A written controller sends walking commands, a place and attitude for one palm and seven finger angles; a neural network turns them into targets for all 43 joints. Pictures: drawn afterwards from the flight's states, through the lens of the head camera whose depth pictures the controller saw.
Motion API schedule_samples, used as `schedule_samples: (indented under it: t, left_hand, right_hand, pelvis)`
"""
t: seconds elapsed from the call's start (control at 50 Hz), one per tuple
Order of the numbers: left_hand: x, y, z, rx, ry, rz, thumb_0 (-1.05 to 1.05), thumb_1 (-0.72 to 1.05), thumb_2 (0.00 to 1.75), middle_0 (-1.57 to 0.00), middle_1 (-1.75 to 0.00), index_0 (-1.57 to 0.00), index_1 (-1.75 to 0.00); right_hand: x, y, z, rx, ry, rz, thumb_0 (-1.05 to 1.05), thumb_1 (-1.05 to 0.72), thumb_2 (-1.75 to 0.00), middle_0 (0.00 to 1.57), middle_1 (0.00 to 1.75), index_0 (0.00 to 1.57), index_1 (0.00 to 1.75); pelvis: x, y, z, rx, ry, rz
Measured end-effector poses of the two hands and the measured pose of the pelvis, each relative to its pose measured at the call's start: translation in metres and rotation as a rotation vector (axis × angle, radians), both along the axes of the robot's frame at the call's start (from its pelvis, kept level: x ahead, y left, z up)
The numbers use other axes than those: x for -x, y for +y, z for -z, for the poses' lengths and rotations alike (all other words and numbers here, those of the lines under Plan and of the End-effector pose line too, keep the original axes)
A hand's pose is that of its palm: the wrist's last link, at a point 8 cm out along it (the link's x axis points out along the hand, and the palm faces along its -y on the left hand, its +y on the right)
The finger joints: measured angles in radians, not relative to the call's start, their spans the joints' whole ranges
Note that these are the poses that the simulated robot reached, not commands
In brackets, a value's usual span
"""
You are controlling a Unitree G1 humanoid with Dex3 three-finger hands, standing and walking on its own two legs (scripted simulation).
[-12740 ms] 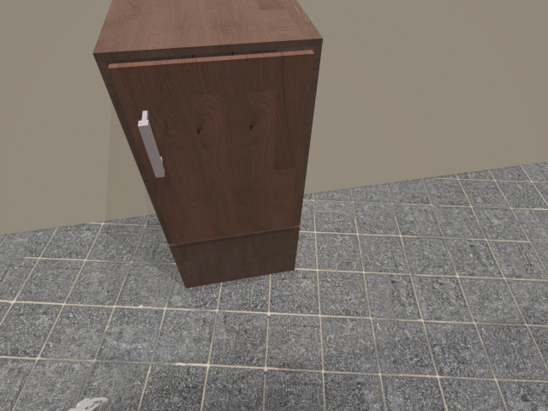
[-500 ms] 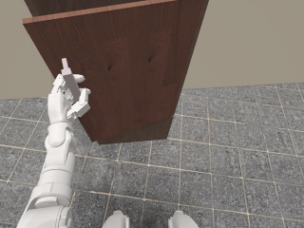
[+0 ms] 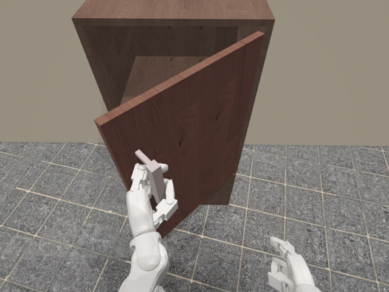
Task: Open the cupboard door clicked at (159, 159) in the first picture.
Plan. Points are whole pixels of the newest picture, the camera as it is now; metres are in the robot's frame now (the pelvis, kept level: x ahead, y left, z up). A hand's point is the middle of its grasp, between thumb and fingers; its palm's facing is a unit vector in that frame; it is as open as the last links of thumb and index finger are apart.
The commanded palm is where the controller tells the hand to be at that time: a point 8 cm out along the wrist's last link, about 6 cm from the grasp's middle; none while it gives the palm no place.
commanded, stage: open thumb and fingers to let go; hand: left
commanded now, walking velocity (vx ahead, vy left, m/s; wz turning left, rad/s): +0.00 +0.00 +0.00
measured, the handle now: (152, 179) +0.33 +0.10 +0.05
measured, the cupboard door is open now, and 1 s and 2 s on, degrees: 45 44 45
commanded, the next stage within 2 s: slide the hand sideways off the handle in 0.82 s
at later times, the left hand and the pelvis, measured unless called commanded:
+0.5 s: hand (171, 195) +0.30 +0.06 +0.05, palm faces +0.38 -0.92 +0.00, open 12.2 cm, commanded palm +0.26 +0.11 +0.04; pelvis -0.02 -0.02 -0.01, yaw +1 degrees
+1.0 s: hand (168, 200) +0.29 +0.07 +0.04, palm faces +0.19 -0.98 -0.04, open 15.1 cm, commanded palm +0.26 +0.11 +0.04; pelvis -0.03 +0.01 -0.01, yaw +0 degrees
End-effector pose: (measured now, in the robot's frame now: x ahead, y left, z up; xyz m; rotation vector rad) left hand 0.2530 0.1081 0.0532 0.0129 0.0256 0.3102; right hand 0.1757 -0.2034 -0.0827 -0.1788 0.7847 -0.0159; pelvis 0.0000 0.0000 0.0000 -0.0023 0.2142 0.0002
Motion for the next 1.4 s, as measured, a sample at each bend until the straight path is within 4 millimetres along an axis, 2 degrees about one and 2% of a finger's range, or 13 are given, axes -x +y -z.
schedule_samples:
  t: [0.1, 0.2, 0.3, 0.42, 0.52, 0.64, 0.74, 0.96, 1.06, 1.12, 1.2, 1.3, 1.4]
  left_hand:
    - [-0.007, -0.004, 0.004, -0.014, -0.001, -0.056, 0.00, 0.68, 0.77, -0.37, -1.33, -0.38, -1.34]
    - [-0.009, -0.005, 0.004, -0.007, -0.002, -0.090, 0.00, 0.59, 0.76, -0.37, -1.32, -0.39, -1.33]
    - [-0.007, -0.005, 0.004, -0.006, -0.012, -0.103, 0.00, 0.37, 0.67, -0.36, -1.30, -0.37, -1.30]
    - [-0.007, -0.004, 0.005, -0.005, -0.024, -0.087, 0.00, 0.01, 0.52, -0.34, -1.26, -0.34, -1.26]
    - [-0.008, -0.003, 0.005, 0.002, -0.033, -0.081, 0.00, -0.27, 0.40, -0.32, -1.21, -0.32, -1.22]
    - [-0.009, -0.003, 0.005, 0.008, -0.038, -0.071, -0.01, -0.43, 0.34, -0.30, -1.05, -0.28, -1.06]
    - [-0.010, -0.003, 0.006, 0.001, -0.041, -0.051, -0.01, -0.48, 0.31, -0.27, -0.86, -0.26, -0.86]
    - [-0.008, 0.004, 0.006, -0.010, -0.043, 0.005, -0.01, -0.50, 0.30, -0.39, -0.61, -0.37, -0.62]
    - [-0.003, 0.017, 0.008, -0.083, -0.076, 0.345, -0.02, -0.50, 0.30, -0.31, -0.48, -0.25, -0.49]
    - [-0.002, 0.019, 0.008, -0.031, -0.061, 0.456, -0.02, -0.50, 0.30, -0.25, -0.41, -0.20, -0.42]
    - [0.000, 0.017, 0.009, 0.052, -0.041, 0.430, -0.02, -0.51, 0.30, -0.20, -0.35, -0.17, -0.36]
    - [0.006, 0.013, 0.008, 0.042, -0.053, 0.407, -0.02, -0.50, 0.30, -0.16, -0.33, -0.18, -0.34]
    - [0.016, 0.021, 0.009, 0.021, -0.059, 0.403, -0.02, -0.50, 0.30, -0.16, -0.32, -0.17, -0.32]
  right_hand:
    - [0.005, -0.014, 0.013, 0.021, 0.026, -0.012, 0.01, -0.90, -0.90, 0.21, 0.30, 0.20, 0.30]
    - [0.021, -0.028, 0.023, 0.026, 0.069, 0.006, 0.01, -0.90, -0.90, 0.20, 0.30, 0.20, 0.30]
    - [0.038, -0.038, 0.028, 0.034, 0.106, 0.026, 0.01, -0.90, -0.90, 0.20, 0.30, 0.20, 0.30]
    - [0.053, -0.045, 0.032, 0.044, 0.132, 0.052, 0.01, -0.90, -0.90, 0.20, 0.30, 0.20, 0.30]
    - [0.056, -0.043, 0.031, 0.050, 0.129, 0.059, 0.01, -0.90, -0.90, 0.20, 0.30, 0.20, 0.30]
    - [0.052, -0.033, 0.028, 0.046, 0.104, 0.053, 0.01, -0.90, -0.90, 0.20, 0.30, 0.20, 0.30]
    - [0.047, -0.020, 0.025, 0.040, 0.081, 0.041, 0.01, -0.90, -0.90, 0.20, 0.30, 0.20, 0.30]
    - [0.042, 0.005, 0.023, 0.031, 0.068, 0.011, 0.01, -0.90, -0.90, 0.20, 0.30, 0.20, 0.30]
    - [0.049, 0.006, 0.022, 0.027, 0.060, 0.031, 0.01, -0.90, -0.90, 0.21, 0.30, 0.20, 0.30]
    - [0.055, 0.006, 0.021, 0.028, 0.052, 0.054, 0.01, -0.90, -0.90, 0.21, 0.30, 0.20, 0.30]
    - [0.062, 0.006, 0.018, 0.030, 0.050, 0.068, 0.01, -0.90, -0.90, 0.20, 0.30, 0.20, 0.30]
    - [0.063, 0.009, 0.014, 0.028, 0.042, 0.067, 0.01, -0.90, -0.90, 0.20, 0.30, 0.20, 0.30]
    - [0.056, 0.011, 0.013, 0.024, 0.037, 0.065, 0.01, -0.90, -0.90, 0.20, 0.30, 0.20, 0.30]
  pelvis:
    - [0.006, -0.010, 0.005, -0.006, 0.008, -0.015]
    - [0.010, -0.018, 0.006, -0.017, 0.012, -0.019]
    - [0.013, -0.022, 0.005, -0.023, 0.014, -0.019]
    - [0.018, -0.021, 0.005, -0.025, 0.014, -0.015]
    - [0.021, -0.017, 0.006, -0.023, 0.012, -0.011]
    - [0.023, -0.009, 0.007, -0.017, 0.010, -0.006]
    - [0.025, -0.002, 0.008, -0.009, 0.008, -0.004]
    - [0.030, 0.013, 0.009, 0.005, 0.004, -0.006]
    - [0.033, 0.019, 0.012, 0.011, -0.002, -0.011]
    - [0.034, 0.025, 0.012, 0.017, -0.013, -0.010]
    - [0.033, 0.031, 0.011, 0.014, -0.011, 0.001]
    - [0.030, 0.034, 0.012, 0.010, -0.001, 0.014]
    - [0.026, 0.034, 0.014, 0.012, 0.000, 0.019]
